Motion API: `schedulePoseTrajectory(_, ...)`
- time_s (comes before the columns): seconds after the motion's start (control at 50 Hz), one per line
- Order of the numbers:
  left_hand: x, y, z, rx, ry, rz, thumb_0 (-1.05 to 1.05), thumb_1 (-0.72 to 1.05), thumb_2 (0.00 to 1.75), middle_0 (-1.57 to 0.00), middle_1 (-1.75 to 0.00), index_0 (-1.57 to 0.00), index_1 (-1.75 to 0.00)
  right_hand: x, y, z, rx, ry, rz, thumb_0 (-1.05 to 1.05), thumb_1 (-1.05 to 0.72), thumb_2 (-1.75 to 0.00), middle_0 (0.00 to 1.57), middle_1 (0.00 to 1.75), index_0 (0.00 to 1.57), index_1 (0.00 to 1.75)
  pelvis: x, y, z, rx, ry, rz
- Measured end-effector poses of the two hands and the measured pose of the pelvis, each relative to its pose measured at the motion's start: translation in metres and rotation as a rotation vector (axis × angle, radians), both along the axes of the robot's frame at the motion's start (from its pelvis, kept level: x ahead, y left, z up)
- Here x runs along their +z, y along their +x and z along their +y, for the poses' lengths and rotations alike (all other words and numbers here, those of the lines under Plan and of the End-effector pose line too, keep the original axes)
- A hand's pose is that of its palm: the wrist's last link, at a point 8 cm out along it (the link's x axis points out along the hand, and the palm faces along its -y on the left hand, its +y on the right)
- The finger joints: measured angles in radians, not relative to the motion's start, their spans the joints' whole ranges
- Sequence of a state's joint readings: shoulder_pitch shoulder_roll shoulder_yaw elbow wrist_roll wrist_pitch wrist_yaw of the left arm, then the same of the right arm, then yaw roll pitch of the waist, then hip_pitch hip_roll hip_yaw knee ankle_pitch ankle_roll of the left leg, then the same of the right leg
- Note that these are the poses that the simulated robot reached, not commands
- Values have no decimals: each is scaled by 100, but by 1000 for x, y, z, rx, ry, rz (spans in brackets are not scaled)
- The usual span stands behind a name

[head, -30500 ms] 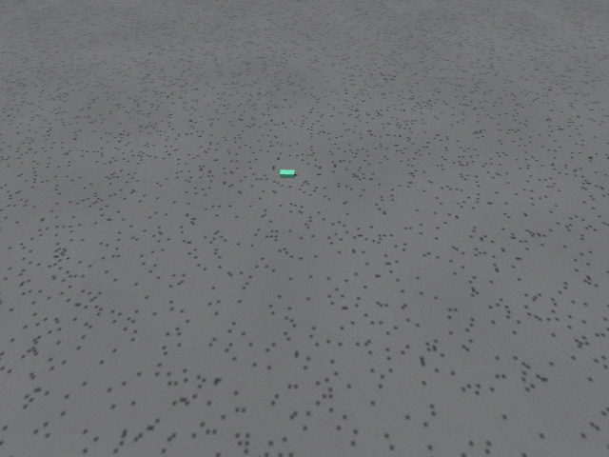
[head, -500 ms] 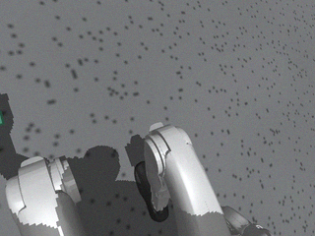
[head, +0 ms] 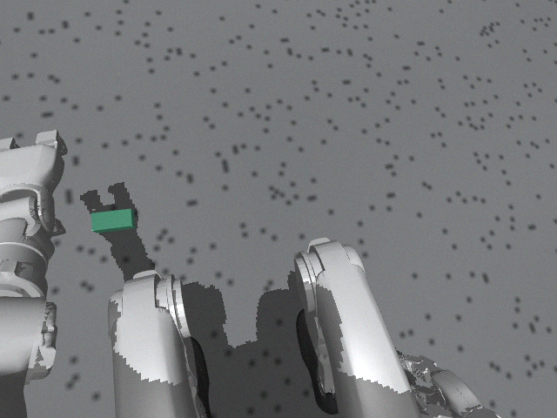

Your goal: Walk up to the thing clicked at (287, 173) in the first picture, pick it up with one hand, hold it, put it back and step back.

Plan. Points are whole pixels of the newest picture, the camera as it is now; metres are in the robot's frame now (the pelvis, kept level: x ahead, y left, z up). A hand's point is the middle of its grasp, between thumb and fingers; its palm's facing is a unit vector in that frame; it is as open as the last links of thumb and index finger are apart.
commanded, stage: withdraw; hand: left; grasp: from above
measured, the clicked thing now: (113, 220) +0.45 +0.27 -0.33
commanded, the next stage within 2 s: home in 0.40 s
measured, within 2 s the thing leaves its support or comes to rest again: neither
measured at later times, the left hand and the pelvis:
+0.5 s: hand (61, 206) +0.45 +0.31 -0.19, palm faces -0.38 -0.02 -0.92, open 13.2 cm; pelvis -0.02 +0.00 -0.03, yaw +0 degrees
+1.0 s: hand (15, 243) +0.36 +0.28 -0.02, palm faces -0.31 -0.58 -0.76, open 8.3 cm; pelvis +0.00 +0.00 +0.10, yaw +3 degrees
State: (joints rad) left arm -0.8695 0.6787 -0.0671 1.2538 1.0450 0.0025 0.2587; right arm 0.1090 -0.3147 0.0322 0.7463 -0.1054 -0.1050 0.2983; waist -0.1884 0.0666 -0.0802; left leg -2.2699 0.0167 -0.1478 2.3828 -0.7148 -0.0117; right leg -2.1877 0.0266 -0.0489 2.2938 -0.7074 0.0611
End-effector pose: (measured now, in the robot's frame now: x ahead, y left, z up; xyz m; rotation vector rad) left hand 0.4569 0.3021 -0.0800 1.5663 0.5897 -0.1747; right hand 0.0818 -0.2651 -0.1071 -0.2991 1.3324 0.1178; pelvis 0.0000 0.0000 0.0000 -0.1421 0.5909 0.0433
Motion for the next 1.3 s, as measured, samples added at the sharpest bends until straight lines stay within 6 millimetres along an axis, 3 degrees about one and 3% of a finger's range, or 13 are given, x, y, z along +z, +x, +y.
schedulePoseTrajectory(0.14, -4, -30, -33, -105, -160, 104, 0, -38, 92, -18, -91, -19, -90, 17, 6, -14, 67, -80, -7, 0, -91, -90, 20, 29, 20, 30, 17, -14, -10, 13, 25, -35)
schedulePoseTrajectory(0.22, -22, -36, -36, -182, -179, 55, 0, -37, 91, -20, -90, -20, -89, 23, -1, -30, 82, -175, -6, 0, -90, -90, 20, 29, 20, 30, 4, -20, -15, 7, 24, -59)
schedulePoseTrajectory(0.34, -50, -38, -20, -197, -141, -17, 0, -37, 90, -19, -90, -19, -89, 17, -20, -42, 81, -277, 14, 0, -90, -90, 20, 29, 20, 30, -22, -23, -14, 2, 17, -93)
schedulePoseTrajectory(0.48, -55, -12, 2, -134, -60, -86, 0, -35, 89, -19, -89, -20, -87, 3, -51, -23, 45, -270, 95, 0, -90, -90, 20, 29, 20, 30, -33, -19, -5, 2, -1, -72)
schedulePoseTrajectory(0.62, -34, 35, 3, -61, -58, -163, 0, -30, 89, -22, -83, -22, -81, 1, -66, 9, -27, -185, 146, 0, -89, -90, 20, 29, 20, 30, -26, -5, 3, -3, -24, 6)
schedulePoseTrajectory(0.72, -10, 34, 4, 48, -116, -165, 0, -13, 87, -22, -67, -22, -67, 9, -61, 21, -90, -112, 146, 0, -89, -90, 20, 29, 20, 30, -6, 2, 4, 8, -17, 48)
schedulePoseTrajectory(0.78, 11, 18, 9, 117, -161, -135, 0, 4, 85, -22, -57, -22, -57, 18, -51, 22, -109, -74, 135, 0, -89, -90, 20, 29, 20, 30, 12, 5, 4, 14, -8, 58)
schedulePoseTrajectory(0.86, 46, -19, 11, 186, -254, -95, 0, 30, 85, -21, -46, -21, -46, 36, -26, 16, -100, -55, 86, 0, -90, -90, 20, 29, 20, 30, 42, 3, 2, 23, 7, 53)
schedulePoseTrajectory(1.0, 111, -97, 0, 288, -517, -83, 0, 70, 88, -21, -35, -21, -34, 90, 42, 0, -35, -105, -111, 1, -90, -90, 20, 29, 20, 30, 96, -3, -3, 37, 33, 14)
schedulePoseTrajectory(1.16, 171, -167, -12, 453, -729, -132, 1, 86, 90, -21, -31, -21, -31, 174, 120, 9, 8, -122, -420, 1, -91, -90, 20, 29, 20, 30, 152, -9, -7, 63, 49, -67)
schedulePoseTrajectory(1.3, 223, -211, -26, 648, -899, -122, 1, 89, 90, -21, -31, -21, -30, 241, 149, 38, 8, -59, -566, 1, -91, -90, 20, 29, 20, 30, 206, -2, -8, 80, 65, -129)
